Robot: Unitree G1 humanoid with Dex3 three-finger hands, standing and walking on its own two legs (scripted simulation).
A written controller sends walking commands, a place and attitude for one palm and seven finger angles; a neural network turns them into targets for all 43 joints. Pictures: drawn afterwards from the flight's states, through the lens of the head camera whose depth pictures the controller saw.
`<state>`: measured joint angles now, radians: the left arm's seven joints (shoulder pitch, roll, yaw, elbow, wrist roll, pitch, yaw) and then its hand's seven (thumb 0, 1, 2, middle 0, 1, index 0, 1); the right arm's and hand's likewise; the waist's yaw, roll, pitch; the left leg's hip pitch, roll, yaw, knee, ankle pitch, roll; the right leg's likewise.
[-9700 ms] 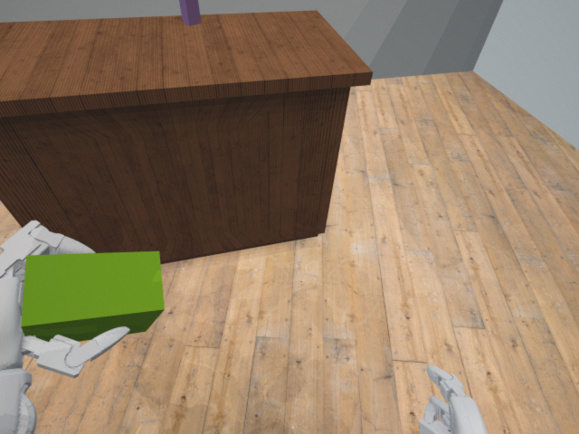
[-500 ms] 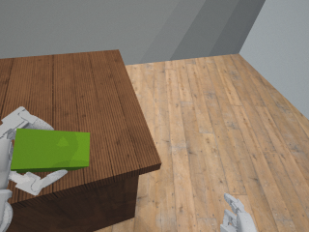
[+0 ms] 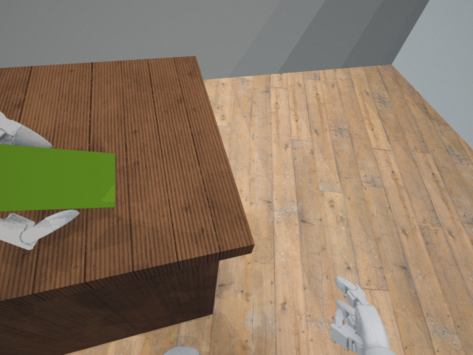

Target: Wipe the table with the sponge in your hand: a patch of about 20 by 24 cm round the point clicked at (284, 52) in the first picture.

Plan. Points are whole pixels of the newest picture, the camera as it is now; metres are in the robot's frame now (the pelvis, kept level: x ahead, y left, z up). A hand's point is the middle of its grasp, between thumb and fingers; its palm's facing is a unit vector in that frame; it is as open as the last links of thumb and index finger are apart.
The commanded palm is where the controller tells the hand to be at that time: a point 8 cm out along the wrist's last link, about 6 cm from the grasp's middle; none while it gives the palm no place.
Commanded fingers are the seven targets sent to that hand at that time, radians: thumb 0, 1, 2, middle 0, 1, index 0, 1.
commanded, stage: come to a stop and stand still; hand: left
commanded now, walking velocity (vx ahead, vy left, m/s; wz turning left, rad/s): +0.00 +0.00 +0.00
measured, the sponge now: (67, 183) +0.26 +0.26 +0.17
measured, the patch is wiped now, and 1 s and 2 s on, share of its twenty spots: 0.00 0.00 0.00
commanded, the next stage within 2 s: look again from close up in 0.52 s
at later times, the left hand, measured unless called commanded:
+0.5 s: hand (43, 240) +0.19 +0.25 +0.17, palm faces +0.44 -0.84 -0.33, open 10.5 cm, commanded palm +0.13 +0.28 +0.18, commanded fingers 0.00 0.10 1.30 -1.20 -1.60 -1.20 -1.60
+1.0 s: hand (51, 209) +0.23 +0.26 +0.16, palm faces +0.41 -0.84 -0.35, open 10.4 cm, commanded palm +0.17 +0.29 +0.18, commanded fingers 0.00 0.10 1.30 -1.20 -1.60 -1.20 -1.60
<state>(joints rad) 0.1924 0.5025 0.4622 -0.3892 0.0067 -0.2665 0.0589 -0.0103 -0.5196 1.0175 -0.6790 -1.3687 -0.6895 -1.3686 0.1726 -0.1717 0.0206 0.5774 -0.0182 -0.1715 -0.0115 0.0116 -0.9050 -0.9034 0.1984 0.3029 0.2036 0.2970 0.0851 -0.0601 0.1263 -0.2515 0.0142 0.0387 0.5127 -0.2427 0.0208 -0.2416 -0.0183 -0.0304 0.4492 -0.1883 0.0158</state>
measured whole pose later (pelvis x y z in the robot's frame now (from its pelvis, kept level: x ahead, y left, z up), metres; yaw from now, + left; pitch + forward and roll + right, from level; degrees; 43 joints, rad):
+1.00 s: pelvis +0.01 +0.01 +0.00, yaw +1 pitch -2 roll -1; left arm 0.39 0.35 0.35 -0.46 -0.02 -0.23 0.10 -0.01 -0.52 1.02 -0.68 -1.36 -0.69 -1.36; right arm 0.19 -0.17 0.02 0.59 0.00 -0.16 -0.01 0.01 -0.90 -0.90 0.20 0.30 0.21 0.30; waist 0.04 -0.04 0.08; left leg -0.19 -0.02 0.02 0.48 -0.25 0.04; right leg -0.18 -0.02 0.01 0.42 -0.20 0.03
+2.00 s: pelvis +0.01 +0.00 +0.00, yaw +0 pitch -1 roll -1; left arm 0.42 0.39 0.41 -0.48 -0.03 -0.22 0.10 -0.01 -0.52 1.02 -0.68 -1.36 -0.69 -1.36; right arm 0.19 -0.22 0.01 0.59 -0.01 -0.13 -0.04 0.01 -0.91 -0.90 0.20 0.30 0.20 0.30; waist 0.02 -0.04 0.11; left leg -0.23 0.01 0.03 0.48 -0.24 0.02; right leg -0.21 0.01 0.01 0.41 -0.18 0.01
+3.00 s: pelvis +0.00 -0.04 +0.00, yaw +2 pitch -5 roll +0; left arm 0.19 0.55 0.32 -0.27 0.19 0.19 0.01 -0.01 -0.52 1.02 -0.68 -1.34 -0.70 -1.34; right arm 0.13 -0.29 0.02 0.70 0.00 -0.06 -0.09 0.01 -0.90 -0.90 0.20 0.30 0.20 0.30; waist 0.10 0.11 0.04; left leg -0.14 0.03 -0.03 0.45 -0.22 -0.02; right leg -0.13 0.02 -0.09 0.44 -0.22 -0.04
